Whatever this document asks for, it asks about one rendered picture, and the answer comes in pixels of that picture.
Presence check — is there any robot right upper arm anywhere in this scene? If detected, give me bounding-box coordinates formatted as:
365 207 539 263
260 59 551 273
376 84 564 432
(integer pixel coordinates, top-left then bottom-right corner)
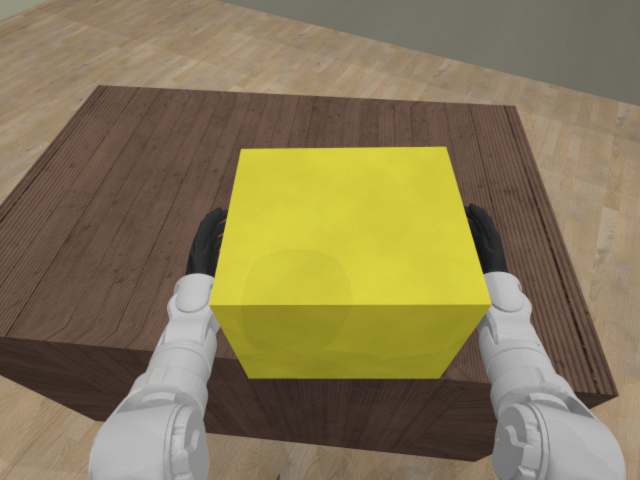
491 401 624 480

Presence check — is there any robot right hand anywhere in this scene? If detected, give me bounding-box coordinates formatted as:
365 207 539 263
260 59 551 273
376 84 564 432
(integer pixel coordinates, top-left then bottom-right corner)
463 203 508 274

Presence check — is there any carton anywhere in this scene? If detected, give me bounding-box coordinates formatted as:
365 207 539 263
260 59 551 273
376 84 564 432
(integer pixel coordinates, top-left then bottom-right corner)
209 147 492 379

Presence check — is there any robot left hand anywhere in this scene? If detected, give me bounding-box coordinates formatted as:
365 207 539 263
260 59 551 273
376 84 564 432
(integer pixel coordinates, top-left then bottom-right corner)
185 207 229 278

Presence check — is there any left robot forearm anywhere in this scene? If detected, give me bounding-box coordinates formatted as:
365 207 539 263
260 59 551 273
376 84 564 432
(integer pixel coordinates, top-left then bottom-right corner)
88 273 220 480

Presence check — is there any right robot forearm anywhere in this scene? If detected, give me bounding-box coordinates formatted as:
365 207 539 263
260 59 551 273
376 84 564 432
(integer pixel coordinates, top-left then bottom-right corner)
476 272 626 480

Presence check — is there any robot left upper arm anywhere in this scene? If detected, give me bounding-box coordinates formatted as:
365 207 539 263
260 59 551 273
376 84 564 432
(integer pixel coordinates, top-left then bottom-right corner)
90 403 210 480

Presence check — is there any pedestal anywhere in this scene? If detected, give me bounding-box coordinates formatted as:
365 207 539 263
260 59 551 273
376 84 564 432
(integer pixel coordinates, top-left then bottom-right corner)
0 85 619 462

